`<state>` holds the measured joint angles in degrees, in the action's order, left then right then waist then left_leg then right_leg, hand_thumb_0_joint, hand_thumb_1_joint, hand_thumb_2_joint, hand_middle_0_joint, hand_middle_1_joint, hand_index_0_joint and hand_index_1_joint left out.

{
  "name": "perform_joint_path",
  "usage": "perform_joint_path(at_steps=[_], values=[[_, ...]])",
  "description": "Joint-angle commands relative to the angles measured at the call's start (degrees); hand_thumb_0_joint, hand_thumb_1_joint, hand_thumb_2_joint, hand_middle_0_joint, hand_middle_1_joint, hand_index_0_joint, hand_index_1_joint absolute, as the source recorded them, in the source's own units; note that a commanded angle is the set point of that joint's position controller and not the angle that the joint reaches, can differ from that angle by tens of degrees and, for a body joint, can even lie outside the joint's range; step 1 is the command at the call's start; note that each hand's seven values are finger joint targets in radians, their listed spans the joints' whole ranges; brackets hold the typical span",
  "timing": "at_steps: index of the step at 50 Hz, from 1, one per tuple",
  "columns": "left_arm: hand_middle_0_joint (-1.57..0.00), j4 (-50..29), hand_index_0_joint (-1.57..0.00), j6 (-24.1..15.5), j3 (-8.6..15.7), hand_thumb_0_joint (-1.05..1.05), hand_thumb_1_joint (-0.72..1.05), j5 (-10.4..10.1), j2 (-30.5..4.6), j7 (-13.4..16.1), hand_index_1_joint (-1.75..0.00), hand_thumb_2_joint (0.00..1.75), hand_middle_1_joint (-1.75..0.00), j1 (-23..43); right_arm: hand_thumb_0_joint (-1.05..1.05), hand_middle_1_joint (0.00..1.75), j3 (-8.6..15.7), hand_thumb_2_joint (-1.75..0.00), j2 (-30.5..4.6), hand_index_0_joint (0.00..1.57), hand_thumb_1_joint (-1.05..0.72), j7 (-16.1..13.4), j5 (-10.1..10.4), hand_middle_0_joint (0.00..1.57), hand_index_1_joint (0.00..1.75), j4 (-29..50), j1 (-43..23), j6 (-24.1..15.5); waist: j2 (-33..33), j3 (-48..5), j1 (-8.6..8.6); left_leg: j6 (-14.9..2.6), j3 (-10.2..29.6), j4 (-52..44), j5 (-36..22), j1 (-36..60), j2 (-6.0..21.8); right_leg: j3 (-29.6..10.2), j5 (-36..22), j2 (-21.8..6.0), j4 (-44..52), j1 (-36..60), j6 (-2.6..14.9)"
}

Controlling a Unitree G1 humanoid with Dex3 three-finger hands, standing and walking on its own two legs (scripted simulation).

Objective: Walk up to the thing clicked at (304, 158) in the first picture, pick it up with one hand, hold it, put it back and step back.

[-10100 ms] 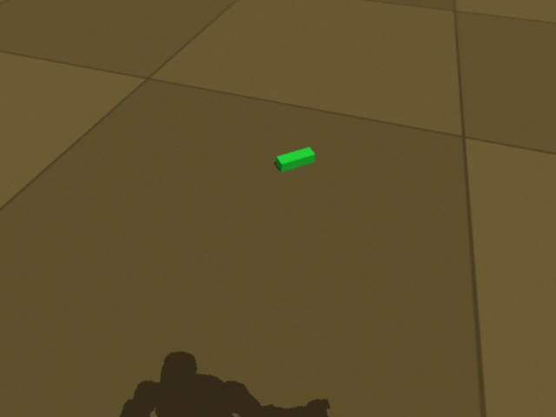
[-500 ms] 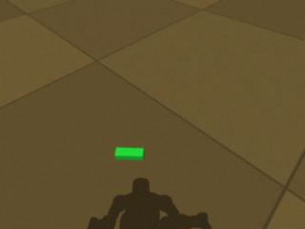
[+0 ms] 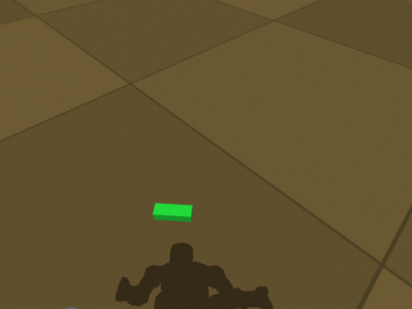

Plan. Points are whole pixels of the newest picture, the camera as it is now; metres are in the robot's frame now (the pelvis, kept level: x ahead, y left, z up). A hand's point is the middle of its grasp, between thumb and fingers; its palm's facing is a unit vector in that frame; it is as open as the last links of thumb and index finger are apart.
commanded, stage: walk up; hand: left
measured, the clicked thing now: (173, 212) +0.73 +0.19 -0.74
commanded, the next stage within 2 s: stand in 0.30 s
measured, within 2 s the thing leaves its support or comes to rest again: neither
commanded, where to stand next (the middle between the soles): +0.34 +0.02 m, yaw -3 degrees
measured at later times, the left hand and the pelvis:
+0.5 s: hand out of the picture +0.07 +0.25 -0.15, palm faces +0.01 -0.94 -0.34, open 7.3 cm; pelvis +0.00 +0.00 +0.01, yaw +0 degrees
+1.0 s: hand out of the picture +0.06 +0.24 -0.14, palm faces -0.03 -0.94 -0.34, open 7.3 cm; pelvis -0.01 -0.01 +0.01, yaw +0 degrees
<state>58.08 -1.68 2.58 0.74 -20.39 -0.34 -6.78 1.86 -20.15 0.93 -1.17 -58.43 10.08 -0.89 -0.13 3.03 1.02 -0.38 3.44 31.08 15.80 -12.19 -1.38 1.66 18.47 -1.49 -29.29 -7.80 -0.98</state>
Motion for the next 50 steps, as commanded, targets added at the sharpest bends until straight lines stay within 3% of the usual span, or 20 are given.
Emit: perform_joint_path(at_steps=[1, 4, 11, 14, 15, 19, 25, 29, 32, 39, 47, 50], values=[[-0.2, -3.1, -0.2, -1.1, 2.5, 0.0, 0.9, -0.6, -12.5, 1.2, -0.3, 0.9, -0.3, 2.3, 0.0, 0.3, 2.5, -0.9, -12.0, 0.2, -0.9, -1.1, 0.3, 0.2, 0.3, 3.6, -4.0, -1.6, -2.7, -4.3, 0.51, -3.1, 5.9, -6.1, -19.0, -0.9, 7.0, -4.2, -13.5, -4.4, 4.2, 3.8, 3.52], [-0.2, -2.3, -0.2, -1.0, 2.1, 0.0, 0.9, -0.6, -12.2, 1.1, -0.3, 0.9, -0.3, 3.0, 0.0, 0.3, 2.5, -0.9, -12.0, 0.2, -0.9, -1.1, 0.2, 0.2, 0.3, 3.2, -5.5, -1.4, -3.9, -5.0, 0.54, -3.18, 6.5, -7.5, -16.7, -0.4, 7.3, -3.6, -11.9, -4.2, 5.1, 4.3, 3.37], [-0.2, -0.5, -0.2, -0.8, 1.9, 0.0, 0.9, -0.3, -11.9, 1.1, -0.3, 0.9, -0.3, 3.7, 0.0, 0.3, 2.4, -0.9, -11.5, 0.2, -0.9, -1.4, 0.4, 0.2, 0.3, 2.1, -6.8, -1.3, -3.6, -6.9, 0.32, -3.04, 6.0, -7.9, -22.8, 2.9, 7.6, -2.4, -15.3, -4.6, 5.9, 5.7, 2.78], [-0.2, 0.3, -0.2, -0.8, 1.9, 0.0, 0.9, -0.3, -12.2, 1.1, -0.3, 0.9, -0.3, 4.3, 0.0, 0.3, 2.4, -0.9, -10.9, 0.2, -0.9, -1.3, 0.4, 0.2, 0.3, 2.0, -7.9, -1.0, -1.8, -4.5, 0.0, -2.51, 5.3, -8.1, -17.9, 1.5, 6.7, -3.0, -13.7, -4.9, 8.0, 4.8, 2.81], [-0.2, 1.3, -0.2, -0.5, 0.7, 0.0, 0.9, -0.4, -10.9, 1.0, -0.3, 0.9, -0.3, 4.2, 0.0, 0.3, 1.9, -0.9, -11.4, 0.2, -0.9, -1.5, 0.7, 0.2, 0.3, 1.7, -8.7, -1.2, -1.6, -4.1, -0.54, -1.75, 5.7, -9.7, -24.1, 5.0, 7.6, -4.8, -19.7, -5.8, 9.6, 2.9, 2.22], [-0.2, 2.2, -0.2, -0.3, 0.6, 0.0, 0.9, -0.4, -11.5, 1.1, -0.3, 0.9, -0.3, 3.9, 0.0, 0.3, 1.6, -0.9, -11.7, 0.2, -0.9, -1.6, 0.8, 0.2, 0.3, 0.5, -8.3, -1.3, -1.2, -5.6, -0.63, -1.19, 5.4, -10.7, -25.4, 7.3, 8.0, -4.4, -19.5, -5.6, 10.9, 4.9, 1.57], [-0.2, 3.5, -0.2, -0.5, 0.3, 0.0, 0.9, -0.2, -11.9, 1.0, -0.3, 0.9, -0.3, 4.1, 0.0, 0.3, 1.0, -0.9, -11.2, 0.2, -0.9, -1.4, 1.0, 0.2, 0.3, -0.5, -9.4, -1.1, -0.1, -5.6, -0.73, -0.79, 4.8, -12.8, -20.5, 8.0, 7.9, -4.8, -16.8, -5.9, 13.0, 4.6, 1.62], [-0.2, 4.2, -0.2, -0.3, -0.1, 0.0, 0.9, 0.0, -11.5, 0.8, -0.3, 0.9, -0.3, 3.6, 0.0, 0.3, 0.8, -0.9, -11.7, 0.2, -0.9, -1.3, 0.9, 0.2, 0.3, -1.3, -9.9, -0.9, -1.1, -3.3, -0.66, -0.62, 5.1, -14.9, -11.6, 5.7, 7.6, -5.2, -9.7, -5.7, 14.8, 2.7, 1.6], [-0.2, 4.1, -0.2, -0.5, 0.0, 0.0, 0.9, -0.1, -11.9, 0.7, -0.3, 0.9, -0.3, 3.9, 0.0, 0.3, 0.6, -0.9, -11.4, 0.2, -0.9, -1.2, 0.8, 0.2, 0.3, -1.7, -9.1, -1.1, 0.0, -5.0, -0.84, -0.64, 4.7, -14.2, -16.1, 6.2, 7.9, -5.4, -13.6, -6.2, 14.3, 4.3, 1.75], [-0.2, 4.8, -0.2, -0.2, -0.1, 0.0, 0.9, -0.2, -11.7, 0.7, -0.3, 0.9, -0.3, 2.7, 0.0, 0.3, 0.5, -0.9, -12.0, 0.2, -0.9, -1.1, 0.7, 0.2, 0.3, -2.8, -8.7, -1.0, -0.7, -2.6, -0.31, -0.41, 5.2, -15.7, -9.6, 3.8, 7.4, -5.7, -8.1, -6.0, 15.2, 3.2, 1.77], [-0.2, 4.0, -0.2, -0.5, -0.2, 0.0, 0.9, -0.2, -12.3, 0.7, -0.3, 0.9, -0.3, 3.3, 0.0, 0.3, 0.1, -0.9, -11.8, 0.2, -0.9, -1.1, 0.7, 0.2, 0.3, -3.4, -6.5, -0.9, 0.2, -3.7, -0.99, -0.44, 5.0, -14.6, -12.1, 4.1, 7.8, -6.3, -10.5, -6.3, 15.2, 3.2, 1.92], [-0.2, 3.8, -0.2, -0.5, -0.2, 0.0, 0.9, -0.1, -12.3, 0.7, -0.3, 0.9, -0.3, 3.3, 0.0, 0.3, 0.2, -0.9, -12.0, 0.2, -0.9, -1.0, 0.6, 0.2, 0.3, -3.4, -6.1, -0.8, 0.4, -2.4, -1.14, -0.19, 4.7, -14.7, -9.1, 3.4, 7.4, -6.5, -7.1, -6.1, 16.1, 1.6, 1.94]])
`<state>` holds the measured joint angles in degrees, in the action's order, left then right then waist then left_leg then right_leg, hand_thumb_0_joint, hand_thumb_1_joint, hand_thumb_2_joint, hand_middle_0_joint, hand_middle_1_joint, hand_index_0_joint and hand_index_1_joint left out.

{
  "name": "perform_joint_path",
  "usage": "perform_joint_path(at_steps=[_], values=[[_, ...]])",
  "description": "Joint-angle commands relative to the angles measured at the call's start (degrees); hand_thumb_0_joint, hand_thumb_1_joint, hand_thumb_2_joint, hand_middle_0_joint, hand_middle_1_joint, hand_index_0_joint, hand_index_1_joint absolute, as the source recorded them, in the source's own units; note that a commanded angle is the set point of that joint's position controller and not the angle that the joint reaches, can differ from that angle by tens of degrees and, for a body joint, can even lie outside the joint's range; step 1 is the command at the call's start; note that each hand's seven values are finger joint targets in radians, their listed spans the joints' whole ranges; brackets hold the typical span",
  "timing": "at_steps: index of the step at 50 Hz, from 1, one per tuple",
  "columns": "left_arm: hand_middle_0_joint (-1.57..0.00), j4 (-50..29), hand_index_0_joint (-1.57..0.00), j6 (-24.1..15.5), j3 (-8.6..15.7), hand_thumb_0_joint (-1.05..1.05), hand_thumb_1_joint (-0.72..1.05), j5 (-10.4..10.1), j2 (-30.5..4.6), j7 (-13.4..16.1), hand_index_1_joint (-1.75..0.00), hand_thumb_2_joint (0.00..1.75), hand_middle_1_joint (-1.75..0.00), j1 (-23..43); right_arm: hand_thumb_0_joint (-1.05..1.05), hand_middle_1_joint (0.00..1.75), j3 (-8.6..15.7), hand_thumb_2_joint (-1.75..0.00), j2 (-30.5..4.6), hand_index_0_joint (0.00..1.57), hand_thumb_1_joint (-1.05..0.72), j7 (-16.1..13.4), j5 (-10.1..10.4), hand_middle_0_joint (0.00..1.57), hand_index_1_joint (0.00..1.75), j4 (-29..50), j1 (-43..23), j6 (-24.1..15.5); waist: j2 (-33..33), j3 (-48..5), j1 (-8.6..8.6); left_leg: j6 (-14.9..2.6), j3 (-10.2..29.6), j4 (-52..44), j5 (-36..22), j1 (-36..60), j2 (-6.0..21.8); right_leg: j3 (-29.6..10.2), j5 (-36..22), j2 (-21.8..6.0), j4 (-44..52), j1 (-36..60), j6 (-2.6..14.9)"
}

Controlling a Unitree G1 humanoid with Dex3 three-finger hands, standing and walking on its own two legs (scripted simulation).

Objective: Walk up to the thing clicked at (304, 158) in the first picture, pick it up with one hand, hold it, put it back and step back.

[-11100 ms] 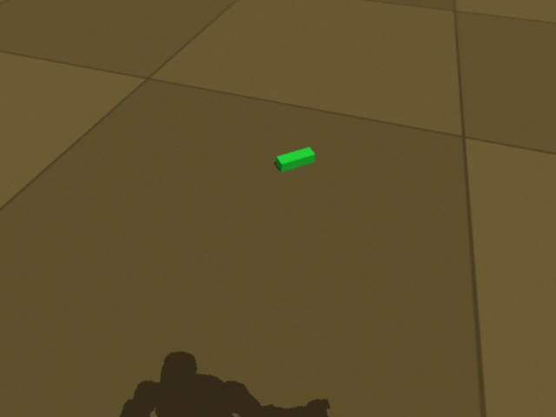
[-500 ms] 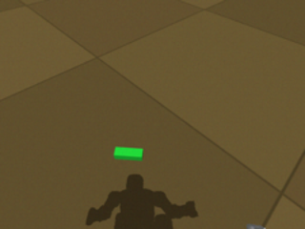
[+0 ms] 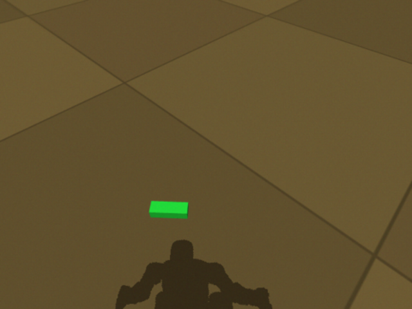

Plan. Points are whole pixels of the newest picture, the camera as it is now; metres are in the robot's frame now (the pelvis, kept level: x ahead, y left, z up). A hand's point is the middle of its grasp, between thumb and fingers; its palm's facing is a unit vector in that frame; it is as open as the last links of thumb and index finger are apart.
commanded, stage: stand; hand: left
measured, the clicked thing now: (169, 209) +0.74 +0.21 -0.76
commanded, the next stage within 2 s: walk up in 0.30 s
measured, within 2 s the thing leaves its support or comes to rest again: neither
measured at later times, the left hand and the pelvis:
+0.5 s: hand out of the picture +0.07 +0.29 -0.16, palm faces +0.03 -0.94 -0.35, open 7.3 cm; pelvis +0.04 +0.02 -0.01, yaw +1 degrees
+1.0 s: hand (89, 257) +0.28 +0.29 -0.15, palm faces -0.04 -0.91 -0.42, open 7.3 cm; pelvis +0.20 +0.01 -0.03, yaw -1 degrees
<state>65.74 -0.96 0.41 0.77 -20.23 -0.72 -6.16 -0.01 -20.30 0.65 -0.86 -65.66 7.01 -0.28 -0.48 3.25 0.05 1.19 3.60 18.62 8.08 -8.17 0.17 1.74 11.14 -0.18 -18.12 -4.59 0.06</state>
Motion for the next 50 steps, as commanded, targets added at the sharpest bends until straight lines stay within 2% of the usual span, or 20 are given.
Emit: perform_joint_path(at_steps=[1, 14, 15, 16, 18, 20, 24, 27, 28, 29, 30, 32, 35, 42, 45, 46, 47, 48, 49, 50], values=[[-0.2, -4.0, -0.2, -1.2, 2.1, 0.0, 0.9, -0.3, -12.8, 1.1, -0.3, 0.9, -0.3, 2.7, 0.0, 0.3, 2.0, -0.9, -11.7, 0.2, -0.9, -0.8, 0.2, 0.2, 0.3, 3.8, -2.8, -1.4, 0.9, -3.0, -0.13, -1.81, 4.5, -2.1, -2.2, -0.2, 5.9, -6.9, -0.9, -7.7, 4.8, -1.5, 1.04], [-0.2, -4.3, -0.2, -1.1, 1.9, 0.0, 0.9, -0.4, -12.5, 1.0, -0.3, 0.9, -0.3, 2.0, 0.0, 0.3, 1.4, -0.9, -12.1, 0.2, -0.9, -1.1, 0.4, 0.2, 0.3, 3.9, -2.0, -1.7, -0.2, -4.5, 0.02, -1.71, 4.4, -2.0, -8.3, 0.3, 6.6, -6.2, -6.6, -7.3, 3.0, 0.6, 0.86], [-0.2, -6.5, -0.2, -1.5, 5.1, 0.0, 0.9, 0.2, -16.2, 0.0, -0.3, 0.9, -0.3, -2.5, 0.0, 0.3, 4.3, -0.9, -15.3, 0.2, -0.9, 0.1, -0.4, 0.2, 0.3, 6.7, 0.9, -2.0, 1.1, -9.4, 0.66, -5.43, 2.6, 3.1, 18.7, -0.5, 2.9, -5.4, 17.7, -3.9, 0.4, 4.0, 3.51], [-0.2, -5.6, -0.2, -1.5, 5.7, 0.0, 0.9, 0.9, -16.6, -0.3, -0.3, 0.9, -0.3, -6.0, 0.0, 0.3, 4.8, -0.9, -15.5, 0.2, -0.9, 0.7, -1.0, 0.2, 0.3, 7.5, 0.2, -2.0, 1.3, -6.2, 2.28, -5.67, 2.5, 5.8, 27.8, -8.6, 2.5, -9.9, 28.4, -6.6, 1.5, 4.8, 5.5], [-0.2, -6.8, -0.2, -1.9, 7.5, 0.0, 0.9, 1.4, -19.4, -0.3, -0.3, 0.9, -0.3, -8.6, 0.0, 0.3, 4.9, -0.9, -13.0, 0.2, -0.9, 1.2, -1.3, 0.2, 0.3, 11.0, -5.1, -1.5, 9.8, 4.2, 5.34, -3.44, -3.5, 22.4, 19.4, -27.0, 0.2, -23.5, 36.2, -17.6, 11.6, 7.3, 11.34], [-0.2, -8.9, -0.2, -2.8, 7.8, 0.0, 0.9, 1.4, -18.4, -0.1, -0.3, 0.9, -0.3, -8.8, 0.0, 0.3, 5.5, -0.9, -13.5, 0.2, -0.9, 1.4, -1.6, 0.2, 0.3, 11.9, -4.8, -2.4, 4.4, 7.8, 4.81, -2.57, -0.3, 25.8, 16.5, -31.1, 4.7, -24.6, 18.2, -20.9, 11.0, 8.0, 15.1], [-0.2, -13.7, -0.2, -2.9, 7.3, 0.0, 0.9, 1.5, -18.0, -1.0, -0.3, 0.9, -0.3, -2.4, 0.0, 0.3, 6.6, -0.9, -12.1, 0.2, -0.9, 2.7, -1.3, 0.2, 0.3, 12.8, 1.7, -3.2, 9.6, 3.1, -0.16, -2.85, -2.2, 15.2, 13.8, -11.9, 5.1, -11.8, 7.6, -14.5, 6.1, -2.8, 11.08], [-0.2, -16.1, -0.2, -2.0, 5.9, 0.0, 0.9, 1.0, -13.7, -1.6, -0.3, 0.9, -0.3, -3.2, 0.0, 0.3, 9.1, -0.9, -14.4, 0.2, -0.9, 1.7, -1.9, 0.2, 0.3, 9.7, 15.1, -3.7, -1.0, -3.0, -6.5, -2.18, -7.0, 7.1, 4.0, 14.2, -0.2, -1.7, 1.9, -6.2, -16.5, -18.1, 6.64], [-0.2, -16.6, -0.2, -1.8, 4.6, 0.0, 0.9, 0.3, -9.4, -1.7, -0.3, 0.9, -0.3, -7.1, 0.0, 0.3, 10.8, -0.9, -19.2, 0.2, -0.9, 1.0, -2.6, 0.2, 0.3, 10.0, 19.3, -3.9, -16.1, -4.5, -7.77, -6.0, 10.6, -1.9, 20.3, 18.9, 10.4, 1.7, 13.0, 1.5, -35.0, -28.3, 3.87], [-0.2, -16.2, -0.2, -1.6, 5.1, 0.0, 0.9, 0.2, -11.0, -1.1, -0.3, 0.9, -0.3, -8.2, 0.0, 0.3, 10.9, -0.9, -23.1, 0.2, -0.9, 0.9, -2.5, 0.2, 0.3, 12.4, 17.3, -4.3, -15.4, -4.2, -6.66, -12.3, 33.5, -10.3, 34.9, 12.2, 21.9, -5.7, 22.8, 4.7, -43.6, -32.1, 3.27], [-0.2, -16.2, -0.2, -1.5, 5.7, 0.0, 0.9, 0.3, -15.9, -0.8, -0.3, 0.9, -0.3, -7.1, 0.0, 0.3, 10.6, -0.9, -23.0, 0.2, -0.9, 1.0, -0.7, 0.2, 0.3, 14.0, 12.7, -4.2, -7.8, -0.6, -4.76, -15.12, 32.6, -10.5, 37.0, 4.0, 23.7, -10.9, 20.8, 0.3, -45.8, -30.0, 3.76], [-0.2, -14.4, -0.2, -1.5, 5.7, 0.0, 0.9, -0.6, -16.1, -1.1, -0.3, 0.9, -0.3, -11.5, 0.0, 0.3, 8.7, -0.9, -18.7, 0.2, -0.9, 0.9, -0.5, 0.2, 0.3, 16.8, 7.2, -4.3, -5.5, 4.0, -0.74, -14.16, 20.9, -8.4, 29.5, 0.5, 19.9, -10.4, 14.3, -2.7, -44.9, -29.8, 3.13], [-0.2, -13.6, -0.2, -1.6, 5.9, 0.0, 0.9, -0.1, -15.5, -2.2, -0.3, 0.9, -0.3, -13.4, 0.0, 0.3, 8.1, -0.9, -17.0, 0.2, -0.9, 0.8, -0.5, 0.2, 0.3, 17.7, 8.4, -5.0, -7.6, 3.2, -1.07, -12.75, 9.0, -7.5, 15.5, -1.8, 15.8, -7.1, 9.7, -3.7, -35.3, -24.9, 1.11], [-0.2, -16.9, -0.2, -1.9, 6.5, 0.0, 0.9, 0.6, -14.3, -3.6, -0.3, 0.9, -0.3, -10.5, 0.0, 0.3, 8.3, -0.9, -18.5, 0.2, -0.9, 1.4, -0.4, 0.2, 0.3, 20.8, 8.2, -4.7, -8.7, 2.9, -0.4, -12.18, 2.1, -4.5, 16.3, -8.4, 13.8, -0.2, 2.3, -3.6, -19.8, -13.2, 0.91], [-0.2, -15.6, -0.2, -2.8, 7.2, 0.0, 0.9, 0.7, -14.5, -3.0, -0.3, 0.9, -0.3, -16.4, 0.0, 0.3, 7.5, -0.9, -16.8, 0.2, -0.9, 1.4, -0.2, 0.2, 0.3, 22.1, 7.0, -3.9, -3.7, 0.2, 3.45, -9.9, -1.4, 7.7, 11.6, -12.3, 11.1, 2.2, 0.6, -1.2, -14.0, -1.1, 1.47], [-0.2, -14.7, -0.2, -3.4, 8.2, 0.0, 0.9, 0.8, -16.4, -2.2, -0.3, 0.9, -0.3, -20.9, 0.0, 0.3, 6.5, -0.9, -14.2, 0.2, -0.9, 1.4, -0.3, 0.2, 0.3, 22.2, 8.8, -3.8, 4.2, -2.9, 5.63, -8.56, -4.3, 20.5, 7.0, -14.7, 8.0, 0.8, 4.3, -0.3, -10.7, 6.0, 2.08], [-0.2, -15.3, -0.2, -4.0, 9.1, 0.0, 0.9, 1.3, -20.6, -0.8, -0.3, 0.9, -0.3, -22.1, 0.0, 0.3, 4.4, -0.9, -8.2, 0.2, -0.9, 0.9, 0.5, 0.2, 0.3, 22.9, 12.0, -3.6, 19.8, -2.7, 5.24, -4.5, -9.0, 37.6, 13.1, -21.5, 1.3, -19.0, 5.4, -12.6, -1.0, 7.0, 5.51], [-0.2, -17.4, -0.2, -4.0, 8.9, 0.0, 0.9, 0.5, -23.2, -0.5, -0.3, 0.9, -0.3, -19.9, 0.0, 0.3, 4.9, -0.9, -11.2, 0.2, -0.9, 0.2, 0.7, 0.2, 0.3, 22.6, 12.6, -2.9, 16.6, -1.6, 4.34, -3.26, -5.0, 44.6, 25.0, -26.2, -2.4, -36.6, 4.2, -23.0, 4.2, 4.1, 13.4], [-0.2, -18.6, -0.2, -3.7, 8.4, 0.0, 0.9, -0.3, -22.5, -0.5, -0.3, 0.9, -0.3, -17.2, 0.0, 0.3, 6.1, -0.9, -14.6, 0.2, -0.9, -0.5, 0.4, 0.2, 0.3, 21.0, 13.0, -2.4, 9.4, 0.3, 2.92, -2.95, 0.2, 49.1, 25.7, -23.6, 0.7, -35.6, 1.3, -24.2, 1.8, -2.2, 16.81], [-0.2, -19.1, -0.2, -3.6, 7.9, 0.0, 0.9, -0.9, -20.6, -0.2, -0.3, 0.9, -0.3, -16.1, 0.0, 0.3, 6.1, -0.9, -14.8, 0.2, -0.9, -0.6, 1.0, 0.2, 0.3, 20.2, 13.0, -2.3, 6.6, 1.2, 2.53, -3.22, 2.4, 50.1, 23.8, -23.3, 1.5, -29.1, -3.6, -21.6, 1.0, -4.1, 16.8]])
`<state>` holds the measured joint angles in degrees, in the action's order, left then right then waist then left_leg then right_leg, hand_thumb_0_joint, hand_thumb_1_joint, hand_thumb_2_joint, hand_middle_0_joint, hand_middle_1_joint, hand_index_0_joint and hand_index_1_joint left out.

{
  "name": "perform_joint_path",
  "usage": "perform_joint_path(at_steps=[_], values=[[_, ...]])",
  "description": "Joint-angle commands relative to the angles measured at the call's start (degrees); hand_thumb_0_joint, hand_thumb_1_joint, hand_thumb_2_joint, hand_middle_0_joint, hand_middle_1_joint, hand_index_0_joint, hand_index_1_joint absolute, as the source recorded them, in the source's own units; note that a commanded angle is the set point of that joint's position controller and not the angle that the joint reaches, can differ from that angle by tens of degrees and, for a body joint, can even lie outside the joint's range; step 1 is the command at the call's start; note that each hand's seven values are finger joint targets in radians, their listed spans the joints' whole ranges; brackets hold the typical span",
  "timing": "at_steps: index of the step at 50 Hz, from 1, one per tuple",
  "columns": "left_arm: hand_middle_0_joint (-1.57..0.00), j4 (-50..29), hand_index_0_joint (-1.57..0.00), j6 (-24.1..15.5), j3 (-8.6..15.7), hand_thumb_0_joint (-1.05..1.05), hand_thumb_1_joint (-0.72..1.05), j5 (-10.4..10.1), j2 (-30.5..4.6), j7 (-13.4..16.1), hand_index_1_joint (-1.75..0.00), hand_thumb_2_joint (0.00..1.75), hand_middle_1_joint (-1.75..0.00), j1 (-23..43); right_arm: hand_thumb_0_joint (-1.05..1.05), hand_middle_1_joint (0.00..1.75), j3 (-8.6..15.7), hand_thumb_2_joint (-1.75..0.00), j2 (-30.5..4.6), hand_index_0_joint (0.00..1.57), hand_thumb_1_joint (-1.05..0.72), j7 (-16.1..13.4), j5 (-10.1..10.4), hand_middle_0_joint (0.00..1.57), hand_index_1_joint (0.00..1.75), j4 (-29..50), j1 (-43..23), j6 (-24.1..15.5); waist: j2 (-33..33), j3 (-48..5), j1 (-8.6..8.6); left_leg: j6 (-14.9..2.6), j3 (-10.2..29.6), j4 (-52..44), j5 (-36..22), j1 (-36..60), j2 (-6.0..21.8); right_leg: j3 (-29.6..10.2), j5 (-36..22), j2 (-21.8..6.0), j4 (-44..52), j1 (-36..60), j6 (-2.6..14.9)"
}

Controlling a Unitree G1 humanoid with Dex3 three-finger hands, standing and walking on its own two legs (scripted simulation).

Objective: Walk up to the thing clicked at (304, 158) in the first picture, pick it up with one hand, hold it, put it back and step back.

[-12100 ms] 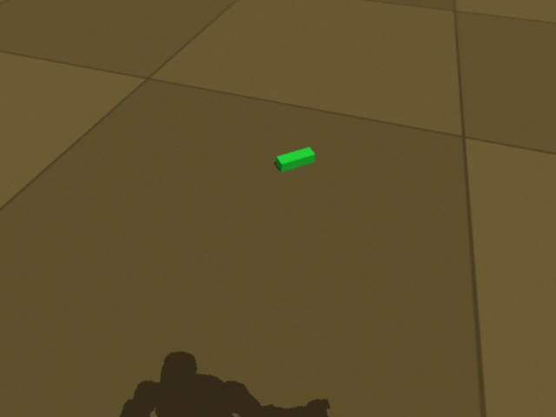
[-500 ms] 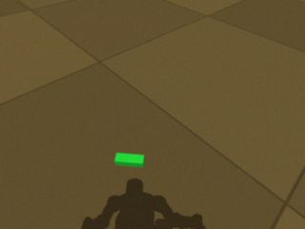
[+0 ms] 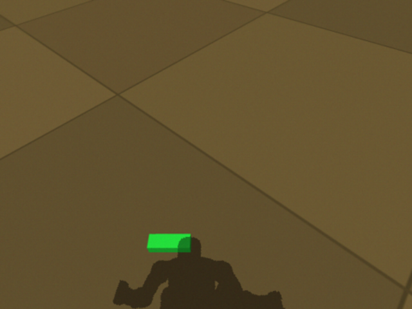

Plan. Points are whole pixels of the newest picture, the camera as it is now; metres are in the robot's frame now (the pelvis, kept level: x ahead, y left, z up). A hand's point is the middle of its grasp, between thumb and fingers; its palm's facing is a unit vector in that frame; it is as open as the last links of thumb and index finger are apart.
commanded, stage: walk up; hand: left
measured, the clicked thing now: (169, 243) +0.54 +0.21 -0.73
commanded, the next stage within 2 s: none
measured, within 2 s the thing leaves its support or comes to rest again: neither
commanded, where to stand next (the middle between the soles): +0.15 +0.04 m, yaw -1 degrees
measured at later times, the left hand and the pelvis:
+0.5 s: hand out of the picture +0.15 +0.28 -0.15, palm faces -0.03 -0.93 -0.36, open 7.3 cm; pelvis +0.07 +0.01 +0.00, yaw +0 degrees
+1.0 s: hand out of the picture +0.15 +0.27 -0.13, palm faces -0.03 -0.94 -0.33, open 7.3 cm; pelvis +0.06 +0.02 +0.03, yaw -1 degrees
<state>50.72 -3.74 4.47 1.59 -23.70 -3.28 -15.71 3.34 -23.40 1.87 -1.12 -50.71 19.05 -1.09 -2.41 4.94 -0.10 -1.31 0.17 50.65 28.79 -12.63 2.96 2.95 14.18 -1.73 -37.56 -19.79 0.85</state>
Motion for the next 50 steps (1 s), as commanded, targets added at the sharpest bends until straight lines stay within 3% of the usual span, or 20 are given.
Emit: perform_joint_path(at_steps=[1, 4, 7, 9, 10, 11, 12, 13, 14, 15, 16, 17, 18, 19, 20, 24, 33, 40, 45, 50], values=[[-0.2, -4.7, -0.2, -0.9, 3.3, 0.0, 0.9, -1.7, -16.0, 2.8, -0.3, 0.9, -0.3, -4.2, 0.0, 0.3, 2.8, -0.9, -11.1, 0.2, -0.9, -1.7, 1.7, 0.2, 0.3, 4.7, 2.0, -1.4, 8.3, -0.7, 1.34, -0.57, 5.7, 16.8, 1.1, -18.4, -0.1, -24.8, -8.8, -17.8, 19.0, 10.3, 14.86], [-0.2, -6.0, -0.2, -0.9, 2.1, 0.0, 0.9, -1.0, -13.6, 3.3, -0.3, 0.9, -0.3, -1.6, 0.0, 0.3, 2.3, -0.9, -9.4, 0.2, -0.9, -1.2, 1.3, 0.2, 0.3, 3.2, 3.8, -0.9, 11.5, -2.7, -0.36, 0.83, 2.0, 5.8, -2.8, -12.7, 0.7, -11.6, -24.3, -12.4, 14.6, 6.9, 12.69], [-0.2, -5.9, -0.2, -0.7, 1.4, 0.0, 0.9, -0.7, -13.0, 4.1, -0.3, 0.9, -0.3, -0.9, 0.0, 0.3, 1.7, -0.9, -7.3, 0.2, -0.9, -1.5, 0.9, 0.2, 0.3, 3.0, 0.7, -0.9, 12.7, -5.5, 0.81, 1.5, -0.5, -6.4, -7.1, -7.2, 0.5, -8.6, -39.1, -13.1, 9.1, 6.8, 12.41], [-0.2, -6.1, -0.2, 0.1, 0.9, 0.0, 0.9, -1.7, -13.0, 4.3, -0.3, 0.9, -0.3, 0.8, 0.0, 0.3, 2.1, -0.9, -7.4, 0.2, -0.9, -1.9, 0.8, 0.2, 0.3, 2.2, 0.2, -1.0, 9.6, -7.4, -0.13, 0.81, -2.5, -13.2, -13.8, -1.8, -1.6, -7.6, -37.6, -12.0, 3.7, 5.1, 10.44], [-0.2, -6.5, -0.2, 0.5, 0.4, 0.0, 0.9, -2.2, -12.6, 4.3, -0.3, 0.9, -0.3, 2.5, 0.0, 0.3, 2.2, -0.9, -7.5, 0.2, -0.9, -2.1, 0.7, 0.2, 0.3, 1.7, 1.4, -1.3, 8.1, -8.3, -1.55, 0.18, -2.9, -19.1, -21.6, 2.6, -2.2, -7.1, -32.5, -11.0, 0.1, 2.8, 8.6], [-0.2, -6.6, -0.2, 0.9, -0.2, 0.0, 0.9, -2.6, -11.1, 4.4, -0.3, 0.9, -0.3, 2.8, 0.0, 0.3, 2.7, -0.9, -9.5, 0.2, -0.9, -2.3, 0.3, 0.2, 0.3, 1.5, 0.8, -1.6, 4.4, -8.4, -1.8, -0.8, 0.2, -22.1, -31.5, 4.6, -0.3, -6.3, -24.4, -8.5, -2.7, 0.6, 5.64], [-0.2, -7.0, -0.2, 1.4, -0.7, 0.0, 0.9, -3.1, -8.7, 4.3, -0.3, 0.9, -0.3, 2.1, 0.0, 0.3, 3.5, -0.9, -13.6, 0.2, -0.9, -2.6, -0.3, 0.2, 0.3, 2.7, -1.9, -1.8, -3.2, -9.5, -0.34, -3.57, 11.5, -23.4, -40.6, 5.4, 8.6, -4.2, -12.4, -3.6, -5.5, -2.9, 2.25], [-0.2, -5.4, -0.2, 2.4, -0.9, 0.0, 0.9, -3.4, -9.0, 4.5, -0.3, 0.9, -0.3, -0.5, 0.0, 0.3, 3.3, -0.9, -15.7, 0.2, -0.9, -2.5, 0.7, 0.2, 0.3, 4.5, -6.8, -1.9, -5.0, -9.9, 1.36, -10.34, 19.8, -25.7, -37.8, -0.8, 16.2, -2.5, 5.6, 1.0, -8.4, 1.4, 0.62], [-0.2, -3.0, -0.2, 3.1, -0.1, 0.0, 0.9, -2.8, -10.9, 4.7, -0.3, 0.9, -0.3, -0.2, 0.0, 0.3, 3.1, -0.9, -15.5, 0.2, -0.9, -2.3, 1.1, 0.2, 0.3, 4.1, -8.7, -1.6, -6.6, -8.8, 1.09, -13.34, 21.0, -25.5, -35.3, -5.2, 16.9, -3.5, 17.6, 1.0, -11.4, 5.7, 0.71], [-0.2, -2.2, -0.2, 3.1, -0.2, 0.0, 0.9, -2.5, -10.3, 4.7, -0.3, 0.9, -0.3, -0.1, 0.0, 0.3, 2.4, -0.9, -13.8, 0.2, -0.9, -2.3, 0.9, 0.2, 0.3, 3.6, -10.8, -1.4, -6.2, -8.0, 2.2, -12.13, 18.3, -24.8, -33.4, -5.9, 15.2, -3.9, 17.0, 0.6, -8.7, 5.7, 1.15], [-0.2, -1.1, -0.2, 2.9, -0.3, 0.0, 0.9, -2.2, -10.0, 4.6, -0.3, 0.9, -0.3, 0.0, 0.0, 0.3, 2.0, -0.9, -13.2, 0.2, -0.9, -2.5, 0.9, 0.2, 0.3, 3.5, -12.3, -1.1, -6.4, -7.4, 2.6, -9.88, 13.8, -22.4, -33.0, -5.6, 12.3, -3.8, 11.8, 0.1, -4.1, 5.8, 1.51], [-0.2, 0.0, -0.2, 2.4, -0.2, 0.0, 0.9, -2.2, -10.1, 4.5, -0.3, 0.9, -0.3, -0.7, 0.0, 0.3, 1.7, -0.9, -12.6, 0.2, -0.9, -2.5, 1.0, 0.2, 0.3, 3.0, -12.7, -0.8, -6.9, -7.3, 3.08, -6.74, 10.1, -19.4, -35.1, -5.2, 9.5, -4.0, 0.5, -0.9, 2.0, 7.4, 1.37], [-0.2, 0.8, -0.2, 1.9, -0.1, 0.0, 0.9, -2.0, -11.5, 4.6, -0.3, 0.9, -0.3, -0.4, 0.0, 0.3, 1.4, -0.9, -11.6, 0.2, -0.9, -2.4, 1.4, 0.2, 0.3, 2.6, -12.8, -0.7, -6.3, -8.4, 2.7, -4.33, 7.7, -16.6, -35.3, -5.4, 7.5, -6.3, -8.8, -2.9, 4.4, 9.5, 1.92], [-0.2, 0.7, -0.2, 1.5, -0.1, 0.0, 0.9, -1.6, -13.0, 4.5, -0.3, 0.9, -0.3, 1.6, 0.0, 0.3, 0.9, -0.9, -10.2, 0.2, -0.9, -2.4, 1.7, 0.2, 0.3, 2.0, -11.9, -0.5, -4.0, -8.8, 1.42, -2.5, 6.3, -15.5, -31.8, -5.6, 5.3, -11.0, -11.6, -5.9, 6.7, 9.1, 3.16], [-0.2, 0.5, -0.2, 1.5, 0.2, 0.0, 0.9, -1.7, -14.3, 4.3, -0.3, 0.9, -0.3, 4.8, 0.0, 0.3, 0.9, -0.9, -10.0, 0.2, -0.9, -2.3, 1.9, 0.2, 0.3, 1.0, -11.1, -0.3, -1.5, -9.4, -0.2, -1.42, 4.6, -16.0, -27.3, -0.6, 3.1, -12.0, -13.0, -7.5, 6.2, 5.4, 4.76], [-0.2, 2.9, -0.2, 1.7, -1.5, 0.0, 0.9, -1.9, -11.0, 4.2, -0.3, 0.9, -0.3, 7.4, 0.0, 0.3, 0.5, -0.9, -10.3, 0.2, -0.9, -2.0, 1.6, 0.2, 0.3, -1.5, -14.9, -0.5, -0.3, -9.2, 0.54, -3.21, 6.7, -20.6, -28.8, 1.4, 6.0, -7.7, -10.4, -4.3, 7.1, 6.8, 1.95], [-0.2, 7.6, -0.2, 1.5, -2.1, 0.0, 0.9, -1.8, -10.4, 3.9, -0.3, 0.9, -0.3, 12.1, 0.0, 0.3, -0.7, -0.9, -9.2, 0.2, -0.9, -1.5, 1.7, 0.2, 0.3, -6.9, -18.5, -0.2, 3.4, -7.3, -0.15, -0.92, 3.6, -26.6, -26.9, 6.5, 4.5, -9.5, -10.9, -6.1, 16.7, 7.9, 1.16], [-0.2, 10.3, -0.2, 2.0, -2.0, 0.0, 0.9, -1.7, -9.6, 3.5, -0.3, 0.9, -0.3, 13.4, 0.0, 0.3, -1.1, -0.9, -8.8, 0.2, -0.9, -1.3, 1.5, 0.2, 0.3, -10.1, -20.1, -0.3, 3.5, -5.9, 0.4, 0.18, 3.7, -31.8, -22.4, 6.5, 4.4, -9.0, -6.2, -5.9, 22.1, 9.9, 0.47], [-0.2, 11.3, -0.2, 2.3, -1.9, 0.0, 0.9, -1.4, -9.5, 3.3, -0.3, 0.9, -0.3, 13.4, 0.0, 0.3, -0.9, -0.9, -9.1, 0.2, -0.9, -1.3, 1.0, 0.2, 0.3, -11.4, -19.9, -0.4, 2.4, -5.7, 0.33, 0.32, 4.2, -34.6, -18.0, 6.3, 4.8, -8.5, -4.3, -5.6, 23.1, 10.3, 0.37], [-0.2, 12.0, -0.2, 2.5, -1.7, 0.0, 0.9, -1.4, -8.8, 3.2, -0.3, 0.9, -0.3, 12.5, 0.0, 0.3, -0.8, -0.9, -9.0, 0.2, -0.9, -1.5, 0.9, 0.2, 0.3, -11.9, -19.5, -0.6, 1.0, -6.4, 0.51, 0.12, 4.9, -35.9, -18.0, 4.7, 5.4, -7.7, -5.4, -5.1, 22.3, 12.3, 0.3]])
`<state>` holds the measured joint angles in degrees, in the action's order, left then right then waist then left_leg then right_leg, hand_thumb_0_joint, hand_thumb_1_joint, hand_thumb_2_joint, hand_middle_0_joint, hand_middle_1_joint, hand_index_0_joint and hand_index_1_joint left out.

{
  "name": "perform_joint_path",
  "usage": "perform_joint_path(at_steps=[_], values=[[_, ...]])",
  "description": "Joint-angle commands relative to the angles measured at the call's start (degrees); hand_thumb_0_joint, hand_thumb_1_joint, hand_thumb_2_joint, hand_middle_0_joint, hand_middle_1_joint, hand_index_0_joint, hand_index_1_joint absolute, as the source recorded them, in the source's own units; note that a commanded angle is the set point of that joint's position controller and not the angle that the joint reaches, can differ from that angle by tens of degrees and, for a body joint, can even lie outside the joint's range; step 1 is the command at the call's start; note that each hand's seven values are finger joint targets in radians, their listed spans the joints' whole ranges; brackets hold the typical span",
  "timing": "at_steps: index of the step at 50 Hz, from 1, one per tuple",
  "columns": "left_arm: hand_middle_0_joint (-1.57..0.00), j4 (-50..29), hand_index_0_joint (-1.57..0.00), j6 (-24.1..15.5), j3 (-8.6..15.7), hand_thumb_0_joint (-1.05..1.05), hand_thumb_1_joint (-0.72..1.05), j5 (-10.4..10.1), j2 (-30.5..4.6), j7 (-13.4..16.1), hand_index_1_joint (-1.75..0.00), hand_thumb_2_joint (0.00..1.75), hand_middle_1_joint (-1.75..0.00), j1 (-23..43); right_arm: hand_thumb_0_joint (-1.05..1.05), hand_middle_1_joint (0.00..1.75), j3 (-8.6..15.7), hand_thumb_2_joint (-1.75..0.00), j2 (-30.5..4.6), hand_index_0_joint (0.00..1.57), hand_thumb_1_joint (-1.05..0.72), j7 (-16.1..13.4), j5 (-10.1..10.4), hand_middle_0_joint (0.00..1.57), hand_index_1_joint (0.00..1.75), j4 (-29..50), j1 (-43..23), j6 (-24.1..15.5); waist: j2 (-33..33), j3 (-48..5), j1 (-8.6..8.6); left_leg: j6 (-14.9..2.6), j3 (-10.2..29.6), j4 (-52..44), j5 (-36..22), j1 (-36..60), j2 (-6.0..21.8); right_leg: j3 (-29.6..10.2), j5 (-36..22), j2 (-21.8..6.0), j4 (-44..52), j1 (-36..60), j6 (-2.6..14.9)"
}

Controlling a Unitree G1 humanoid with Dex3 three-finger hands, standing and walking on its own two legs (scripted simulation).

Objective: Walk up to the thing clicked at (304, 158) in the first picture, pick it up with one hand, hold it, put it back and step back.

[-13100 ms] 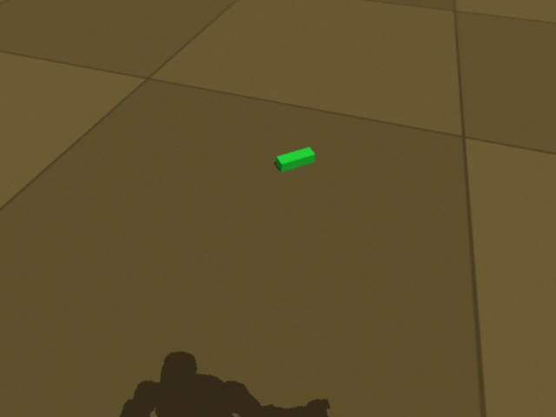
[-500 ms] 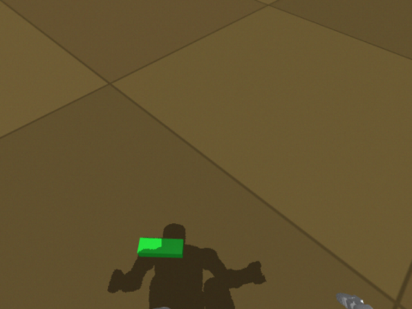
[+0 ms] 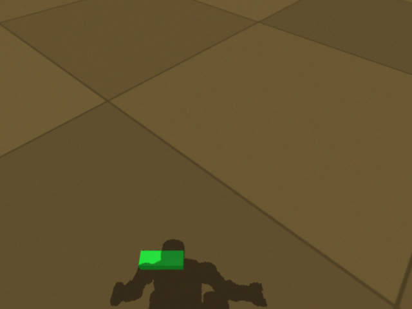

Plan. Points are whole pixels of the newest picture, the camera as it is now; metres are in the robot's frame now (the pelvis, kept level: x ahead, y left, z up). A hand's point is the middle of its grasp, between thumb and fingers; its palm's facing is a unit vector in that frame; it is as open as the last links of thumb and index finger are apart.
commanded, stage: walk up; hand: left
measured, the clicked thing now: (162, 260) +0.47 +0.20 -0.75
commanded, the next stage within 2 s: none
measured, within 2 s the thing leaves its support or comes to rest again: neither
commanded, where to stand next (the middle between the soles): +0.09 +0.02 m, yaw +0 degrees
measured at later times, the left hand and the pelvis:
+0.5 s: hand out of the picture +0.06 +0.26 -0.16, palm faces -0.02 -0.94 -0.33, open 7.3 cm; pelvis +0.02 +0.00 +0.00, yaw +0 degrees
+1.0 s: hand out of the picture +0.16 +0.27 -0.18, palm faces -0.01 -0.92 -0.40, open 7.3 cm; pelvis +0.10 +0.00 -0.03, yaw -1 degrees
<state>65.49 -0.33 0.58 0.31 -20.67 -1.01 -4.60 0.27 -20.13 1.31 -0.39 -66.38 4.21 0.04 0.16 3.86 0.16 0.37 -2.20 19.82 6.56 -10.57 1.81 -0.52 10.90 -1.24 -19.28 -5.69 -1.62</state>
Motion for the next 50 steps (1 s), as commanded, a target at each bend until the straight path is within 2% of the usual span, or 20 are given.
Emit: perform_joint_path(at_steps=[1, 11, 19, 20, 22, 24, 26, 28, 30, 31, 33, 34, 37, 42, 43, 44, 45, 46, 47, 50], values=[[-0.2, -2.8, -0.2, -0.9, 2.1, 0.0, 0.9, -0.1, -11.9, 0.9, -0.3, 0.9, -0.3, 1.4, 0.0, 0.3, 2.3, -0.9, -12.3, 0.2, -0.9, -1.0, 0.2, 0.2, 0.3, 3.7, -4.4, -1.8, -1.5, -5.1, 0.29, -1.53, 7.3, -5.3, 5.2, 2.8, 6.3, -4.4, -2.0, -5.8, 4.1, -2.1, 2.87], [-0.2, -2.1, -0.2, -0.8, 2.0, 0.0, 0.9, 0.0, -11.4, 1.0, -0.3, 0.9, -0.3, -0.2, 0.0, 0.3, 2.6, -0.9, -12.5, 0.2, -0.9, -1.0, 0.1, 0.2, 0.3, 3.7, -3.7, -1.7, -2.4, -4.1, 0.05, -1.73, 8.4, -6.3, 9.1, 1.6, 6.7, -4.0, 0.2, -5.2, 4.1, -3.7, 2.79], [-0.2, -2.1, -0.2, -1.1, 2.0, 0.0, 0.9, 0.1, -11.4, 1.1, -0.3, 0.9, -0.3, 0.3, 0.0, 0.3, 2.6, -0.9, -12.0, 0.2, -0.9, -1.1, 0.4, 0.2, 0.3, 3.7, -3.0, -1.6, -0.7, -5.7, -0.58, -1.56, 6.9, -3.3, -0.1, 4.4, 6.0, -4.1, -4.5, -5.9, 4.6, -3.4, 2.5], [-0.2, -3.7, -0.2, -1.8, 3.1, 0.0, 0.9, 1.2, -13.8, 0.5, -0.3, 0.9, -0.3, -3.2, 0.0, 0.3, 4.6, -0.9, -15.4, 0.2, -0.9, -0.2, -0.6, 0.2, 0.3, 5.2, 1.9, -1.5, -1.3, -10.3, -0.99, -3.73, 5.0, -0.9, 24.8, 6.3, 2.8, -2.9, 19.7, -2.9, 3.2, -2.4, 4.33], [-0.2, -4.6, -0.2, -1.8, 3.6, 0.0, 0.9, 2.1, -13.8, 0.1, -0.3, 0.9, -0.3, -3.5, 0.0, 0.3, 5.3, -0.9, -15.7, 0.2, -0.9, 0.4, -1.5, 0.2, 0.3, 6.0, 2.4, -1.0, -2.5, -2.6, -1.15, -4.74, 8.6, -1.5, 36.0, 0.3, 3.7, -5.4, 30.1, -3.4, 1.2, -10.6, 5.31], [-0.2, -6.1, -0.2, -2.1, 3.2, 0.0, 0.9, 2.1, -11.3, 0.2, -0.3, 0.9, -0.3, -3.5, 0.0, 0.3, 5.7, -0.9, -14.0, 0.2, -0.9, 0.5, -1.7, 0.2, 0.3, 7.5, 2.5, -1.3, -3.1, 2.3, -1.22, -5.63, 11.7, -2.2, 27.1, 1.6, 6.0, -3.7, 19.7, -2.7, -2.2, -14.9, 5.26], [-0.2, -6.8, -0.2, -2.8, 3.2, 0.0, 0.9, 1.9, -11.0, 0.5, -0.3, 0.9, -0.3, -4.3, 0.0, 0.3, 6.3, -0.9, -15.3, 0.2, -0.9, 0.2, -1.4, 0.2, 0.3, 8.8, 4.5, -2.0, -3.1, -2.1, -1.73, -8.26, 15.0, -1.7, 16.1, 7.6, 9.3, -0.7, 8.5, -0.7, -6.4, -14.2, 4.56], [-0.2, -7.6, -0.2, -2.9, 3.6, 0.0, 0.9, 1.9, -11.4, 0.3, -0.3, 0.9, -0.3, -5.2, 0.0, 0.3, 6.9, -0.9, -16.3, 0.2, -0.9, 0.4, -1.3, 0.2, 0.3, 10.5, 4.5, -1.8, -5.9, -4.1, -1.71, -9.96, 17.8, -5.2, 26.4, 5.1, 11.2, 0.7, 14.2, 0.9, -9.9, -12.6, 4.02], [-0.2, -7.5, -0.2, -2.8, 4.2, 0.0, 0.9, 2.0, -11.4, 0.1, -0.3, 0.9, -0.3, -10.5, 0.0, 0.3, 7.2, -0.9, -17.4, 0.2, -0.9, 1.0, -1.4, 0.2, 0.3, 12.9, 0.5, -0.9, -9.3, 1.0, 1.51, -9.81, 16.3, -4.9, 34.8, -5.1, 11.7, 1.0, 17.8, -0.2, -7.9, -6.9, 4.49], [-0.2, -7.2, -0.2, -3.2, 4.4, 0.0, 0.9, 2.3, -12.5, 0.3, -0.3, 0.9, -0.3, -12.4, 0.0, 0.3, 6.5, -0.9, -15.0, 0.2, -0.9, 1.0, -1.4, 0.2, 0.3, 13.9, -1.3, -0.6, -4.4, 3.5, 2.81, -7.42, 10.9, 1.7, 30.3, -9.1, 7.0, -3.3, 18.4, -1.1, -0.3, -3.8, 5.74], [-0.2, -7.2, -0.2, -4.3, 6.3, 0.0, 0.9, 2.4, -19.3, 0.9, -0.3, 0.9, -0.3, -17.8, 0.0, 0.3, 4.9, -0.9, -10.3, 0.2, -0.9, 0.9, -1.5, 0.2, 0.3, 17.0, -4.4, -0.8, 11.3, 8.3, 5.32, -1.76, 0.0, 26.5, 23.4, -31.8, -3.7, -29.1, 14.0, -16.5, 10.6, 10.0, 12.43], [-0.2, -9.0, -0.2, -4.6, 6.8, 0.0, 0.9, 2.3, -20.5, 1.2, -0.3, 0.9, -0.3, -17.3, 0.0, 0.3, 5.0, -0.9, -11.7, 0.2, -0.9, 0.5, -1.7, 0.2, 0.3, 17.1, -3.1, -1.4, 7.3, 8.9, 5.03, -1.76, 6.2, 29.3, 23.1, -34.2, -1.3, -30.4, -1.8, -21.1, 7.6, 11.6, 16.93], [-0.2, -11.1, -0.2, -4.3, 6.0, 0.0, 0.9, 1.0, -16.8, 2.2, -0.3, 0.9, -0.3, -15.9, 0.0, 0.3, 5.6, -0.9, -12.0, 0.2, -0.9, 0.6, -1.1, 0.2, 0.3, 16.9, 0.5, -1.7, 6.3, 2.7, 2.39, -1.44, 5.4, 28.3, 20.7, -28.9, 0.8, -15.0, -33.2, -15.0, -0.2, 15.9, 13.78], [-0.2, -15.5, -0.2, -1.8, 4.2, 0.0, 0.9, -0.8, -14.1, 3.8, -0.3, 0.9, -0.3, -6.0, 0.0, 0.3, 4.9, -0.9, -9.4, 0.2, -0.9, 0.0, 0.0, 0.2, 0.3, 14.5, 4.5, -0.2, 8.7, -0.5, -0.71, -2.23, -0.2, 13.7, 0.9, -4.8, -2.2, -3.6, -42.5, -8.6, -11.0, -2.4, 7.52], [-0.2, -17.2, -0.2, -1.1, 3.9, 0.0, 0.9, -1.7, -14.3, 3.9, -0.3, 0.9, -0.3, -4.4, 0.0, 0.3, 5.5, -0.9, -11.3, 0.2, -0.9, -0.3, 0.3, 0.2, 0.3, 14.6, 7.1, 0.1, 7.1, -2.5, -2.56, -3.01, -0.8, 8.7, -8.7, 1.1, -2.9, -1.8, -40.9, -7.1, -16.9, -6.0, 5.71], [-0.2, -17.5, -0.2, -0.6, 3.4, 0.0, 0.9, -2.4, -12.8, 3.7, -0.3, 0.9, -0.3, -5.9, 0.0, 0.3, 6.7, -0.9, -14.6, 0.2, -0.9, -0.9, 0.2, 0.2, 0.3, 15.1, 8.8, -0.1, 0.0, -6.7, -4.01, -4.45, 2.3, 8.3, -34.6, 9.4, 0.1, 0.4, -30.2, -3.0, -24.4, -10.4, 3.14], [-0.2, -18.2, -0.2, -0.1, 3.1, 0.0, 0.9, -3.4, -10.5, 3.7, -0.3, 0.9, -0.3, -8.3, 0.0, 0.3, 7.8, -0.9, -17.9, 0.2, -0.9, -1.5, -0.1, 0.2, 0.3, 15.9, 11.3, 0.0, -8.6, -12.8, -5.36, -10.02, 11.8, 6.6, -50.6, 17.6, 9.7, 0.8, -7.0, 4.0, -38.9, -15.1, 0.75], [-0.2, -17.6, -0.2, 0.9, 3.4, 0.0, 0.9, -3.4, -10.1, 4.1, -0.3, 0.9, -0.3, -13.5, 0.0, 0.3, 7.9, -0.9, -18.3, 0.2, -0.9, -2.1, 0.6, 0.2, 0.3, 17.5, 10.8, 0.1, -11.0, -17.9, -3.66, -16.75, 19.9, 7.2, -60.1, 17.6, 17.5, -1.3, 26.4, 8.1, -50.0, -15.2, 0.93], [-0.2, -16.4, -0.2, 1.9, 3.6, 0.0, 0.9, -2.6, -11.7, 4.5, -0.3, 0.9, -0.3, -14.8, 0.0, 0.3, 8.1, -0.9, -18.5, 0.2, -0.9, -2.4, 1.5, 0.2, 0.3, 18.1, 9.0, 0.5, -9.1, -17.3, -2.58, -17.9, 20.7, 6.9, -54.0, 11.5, 19.3, -5.6, 28.8, 5.0, -54.7, -13.3, 1.88], [-0.2, -16.1, -0.2, 3.0, 4.0, 0.0, 0.9, -1.9, -12.7, 3.8, -0.3, 0.9, -0.3, -14.5, 0.0, 0.3, 6.9, -0.9, -15.0, 0.2, -0.9, -3.6, 0.8, 0.2, 0.3, 21.5, 1.1, 1.5, -7.0, -10.0, 0.5, -14.78, 13.5, 7.1, -37.8, 2.2, 15.0, -7.7, 23.7, 2.4, -55.9, -16.9, 2.22]])
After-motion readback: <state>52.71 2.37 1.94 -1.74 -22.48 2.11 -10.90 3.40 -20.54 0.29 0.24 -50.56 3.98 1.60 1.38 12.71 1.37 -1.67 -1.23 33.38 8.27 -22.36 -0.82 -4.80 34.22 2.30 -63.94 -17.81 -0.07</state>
